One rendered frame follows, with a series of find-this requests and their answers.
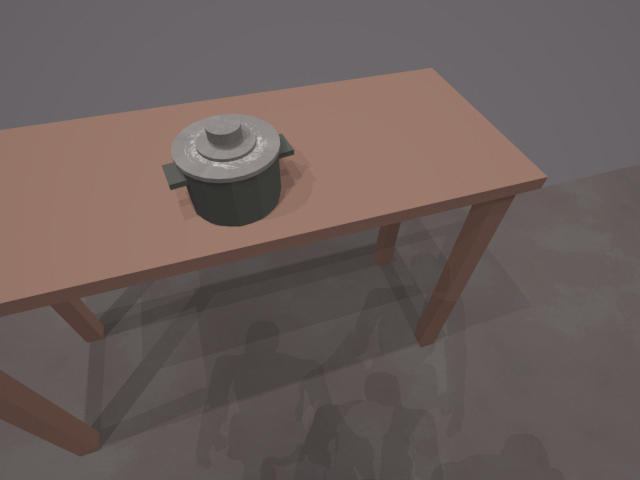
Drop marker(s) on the table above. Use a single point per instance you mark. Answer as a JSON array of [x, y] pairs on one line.
[[85, 206]]

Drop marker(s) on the lid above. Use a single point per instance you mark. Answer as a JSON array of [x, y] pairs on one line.
[[201, 160]]

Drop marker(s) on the pot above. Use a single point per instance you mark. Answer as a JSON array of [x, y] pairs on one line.
[[236, 203]]

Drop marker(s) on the knob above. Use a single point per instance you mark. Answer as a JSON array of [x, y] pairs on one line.
[[223, 130]]

